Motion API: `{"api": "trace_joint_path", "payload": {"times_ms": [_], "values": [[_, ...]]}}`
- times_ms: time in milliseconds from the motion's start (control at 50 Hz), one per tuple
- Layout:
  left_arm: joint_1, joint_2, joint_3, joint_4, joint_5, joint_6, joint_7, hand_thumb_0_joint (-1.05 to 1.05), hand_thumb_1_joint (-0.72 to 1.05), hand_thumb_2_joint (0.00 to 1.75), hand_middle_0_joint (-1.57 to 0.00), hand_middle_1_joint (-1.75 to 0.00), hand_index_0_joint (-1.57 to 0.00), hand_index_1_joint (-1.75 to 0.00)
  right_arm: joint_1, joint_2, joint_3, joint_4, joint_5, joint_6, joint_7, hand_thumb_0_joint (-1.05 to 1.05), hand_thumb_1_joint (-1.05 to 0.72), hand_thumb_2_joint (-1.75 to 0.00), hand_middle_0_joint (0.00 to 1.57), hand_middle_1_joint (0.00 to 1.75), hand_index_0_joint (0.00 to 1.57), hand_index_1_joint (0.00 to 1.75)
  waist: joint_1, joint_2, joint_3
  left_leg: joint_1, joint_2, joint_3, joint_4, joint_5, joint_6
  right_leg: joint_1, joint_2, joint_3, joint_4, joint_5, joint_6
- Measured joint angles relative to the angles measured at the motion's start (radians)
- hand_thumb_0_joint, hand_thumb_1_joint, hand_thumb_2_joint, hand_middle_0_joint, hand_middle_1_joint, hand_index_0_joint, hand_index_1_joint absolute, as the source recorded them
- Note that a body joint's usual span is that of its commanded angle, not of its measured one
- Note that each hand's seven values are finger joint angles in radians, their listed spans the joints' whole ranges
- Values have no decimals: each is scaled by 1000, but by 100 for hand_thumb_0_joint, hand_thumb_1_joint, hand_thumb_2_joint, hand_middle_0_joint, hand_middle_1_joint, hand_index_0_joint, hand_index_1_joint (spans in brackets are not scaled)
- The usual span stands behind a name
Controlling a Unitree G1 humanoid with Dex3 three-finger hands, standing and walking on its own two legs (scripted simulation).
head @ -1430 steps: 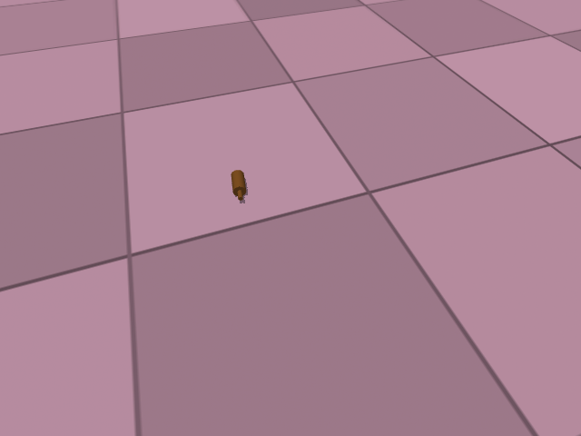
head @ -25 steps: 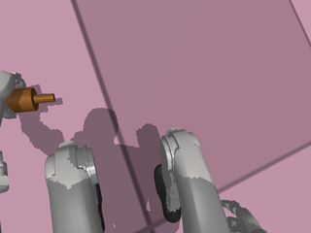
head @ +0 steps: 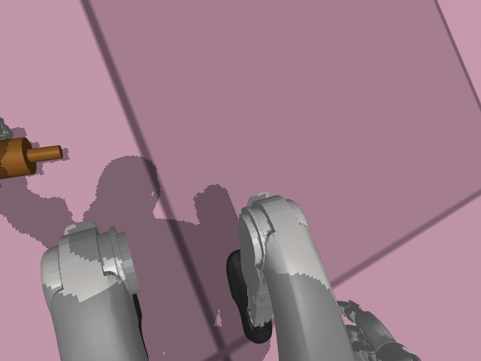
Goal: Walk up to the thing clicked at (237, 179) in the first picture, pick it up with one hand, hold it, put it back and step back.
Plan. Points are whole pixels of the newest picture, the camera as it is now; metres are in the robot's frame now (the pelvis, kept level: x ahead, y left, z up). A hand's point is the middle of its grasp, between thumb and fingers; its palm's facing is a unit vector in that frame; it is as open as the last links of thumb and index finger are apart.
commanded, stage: rest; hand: left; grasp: from above
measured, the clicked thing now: (3, 159) +0.43 +0.33 -0.24
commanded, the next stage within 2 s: open in 1.00 s
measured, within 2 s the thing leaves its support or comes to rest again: rests again in 1.66 s
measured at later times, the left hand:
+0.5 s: hand out of the picture +0.42 +0.35 -0.23, palm faces -0.45 -0.12 -0.89, open 9.1 cm
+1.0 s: hand out of the picture +0.42 +0.35 -0.24, palm faces -0.45 -0.12 -0.89, open 9.1 cm
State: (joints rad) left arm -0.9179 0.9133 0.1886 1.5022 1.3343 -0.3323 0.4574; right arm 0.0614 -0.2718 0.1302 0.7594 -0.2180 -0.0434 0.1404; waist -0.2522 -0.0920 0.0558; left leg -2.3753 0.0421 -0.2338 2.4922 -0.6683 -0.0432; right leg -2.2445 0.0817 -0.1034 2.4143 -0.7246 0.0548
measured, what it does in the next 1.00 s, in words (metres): stands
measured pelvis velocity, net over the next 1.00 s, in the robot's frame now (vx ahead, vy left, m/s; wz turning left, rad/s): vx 0.00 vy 0.01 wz -0.06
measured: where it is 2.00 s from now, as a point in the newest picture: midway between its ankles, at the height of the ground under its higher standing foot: (194, 326)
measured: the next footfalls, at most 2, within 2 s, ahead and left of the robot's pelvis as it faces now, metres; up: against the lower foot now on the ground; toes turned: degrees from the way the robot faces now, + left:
none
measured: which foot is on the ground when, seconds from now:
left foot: down 0.00-1.00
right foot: down 0.00-1.00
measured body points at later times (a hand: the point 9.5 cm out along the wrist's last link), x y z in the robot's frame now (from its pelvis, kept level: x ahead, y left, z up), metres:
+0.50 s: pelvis +0.00 +0.00 -0.01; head +0.26 +0.12 +0.34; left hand +0.44 +0.35 -0.18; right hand +0.08 -0.27 -0.09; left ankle +0.07 +0.14 -0.27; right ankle +0.09 -0.12 -0.27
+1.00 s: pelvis +0.00 +0.01 -0.01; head +0.25 +0.13 +0.34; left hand +0.44 +0.35 -0.19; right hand +0.08 -0.26 -0.08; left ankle +0.07 +0.14 -0.27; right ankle +0.09 -0.12 -0.27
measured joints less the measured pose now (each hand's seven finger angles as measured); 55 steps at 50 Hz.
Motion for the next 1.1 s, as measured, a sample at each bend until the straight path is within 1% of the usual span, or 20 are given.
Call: {"api": "trace_joint_path", "payload": {"times_ms": [200, 320, 420, 600, 720, 840, 940, 1100], "values": [[-2, 29, 10, 36, 7, -7, 33, 0, 15, 29, -81, -36, -85, -31, -12, -5, 33, -7, -22, -17, 7, 0, -90, -89, 21, 30, 20, 30, -15, -18, 23, -1, 0, -20, 28, -6, -3, 0, 8, -13, 16, 3, 3], [-7, 45, 2, 67, 15, -3, 53, 0, 16, 28, -81, -35, -85, -31, -14, -9, 51, -12, -32, -32, 11, 0, -90, -89, 21, 30, 20, 30, -24, -27, 31, -2, 1, -30, 41, -9, -4, 0, 13, -20, 22, 5, 4], [-4, 56, 6, 75, 9, 5, 70, 0, 16, 28, -81, -36, -85, -31, -17, -12, 63, -13, -40, -46, 16, 0, -90, -89, 21, 30, 20, 30, -31, -36, 39, 0, 3, -36, 50, -13, -3, 3, 17, -24, 24, 6, 7], [-1, 71, 3, 93, 3, 13, 83, 0, 16, 28, -80, -36, -85, -31, -22, -17, 85, -23, -52, -61, 26, 0, -91, -89, 21, 30, 20, 30, -40, -45, 49, 3, 2, -47, 61, -14, -1, 11, 21, -32, 26, 9, 9], [-3, 82, -11, 110, 5, 11, 90, 0, 15, 29, -80, -37, -84, -32, -28, -20, 99, -31, -59, -70, 30, 0, -91, -89, 21, 30, 20, 30, -45, -51, 56, 6, 3, -52, 66, -14, 1, 17, 23, -35, 25, 12, 10], [-4, 97, -2, 130, 7, 8, 107, 0, 15, 30, -79, -37, -84, -33, -36, -24, 113, -38, -67, -79, 33, 0, -91, -89, 21, 30, 20, 30, -50, -58, 62, 8, 5, -57, 70, -13, 4, 21, 27, -39, 24, 16, 15], [-20, 106, -29, 149, 3, 10, 109, -1, 14, 30, -80, -38, -84, -34, -36, -29, 122, -42, -70, -90, 37, 0, -91, -90, 21, 30, 20, 30, -54, -63, 64, 7, 4, -59, 75, -13, 5, 21, 28, -41, 27, 17, 11], [-24, 121, -35, 169, -3, 1, 121, -1, 14, 29, -80, -39, -84, -35, -39, -35, 139, -49, -72, -105, 43, 0, -91, -90, 21, 30, 20, 30, -58, -64, 75, 15, 7, -64, 78, -17, 5, 29, 31, -44, 25, 18, 15]]}}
